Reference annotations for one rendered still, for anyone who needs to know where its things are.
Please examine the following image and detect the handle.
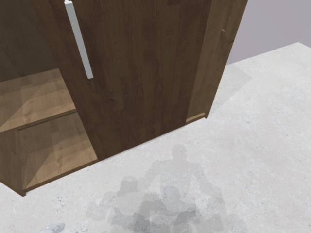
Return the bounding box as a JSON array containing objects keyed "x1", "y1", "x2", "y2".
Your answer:
[
  {"x1": 64, "y1": 0, "x2": 93, "y2": 79},
  {"x1": 224, "y1": 0, "x2": 241, "y2": 37}
]

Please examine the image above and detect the wardrobe door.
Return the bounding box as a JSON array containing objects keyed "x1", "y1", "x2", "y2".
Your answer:
[
  {"x1": 29, "y1": 0, "x2": 212, "y2": 160},
  {"x1": 187, "y1": 0, "x2": 234, "y2": 119}
]

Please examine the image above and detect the left robot hand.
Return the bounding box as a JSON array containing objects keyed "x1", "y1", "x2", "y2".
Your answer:
[{"x1": 41, "y1": 223, "x2": 65, "y2": 233}]

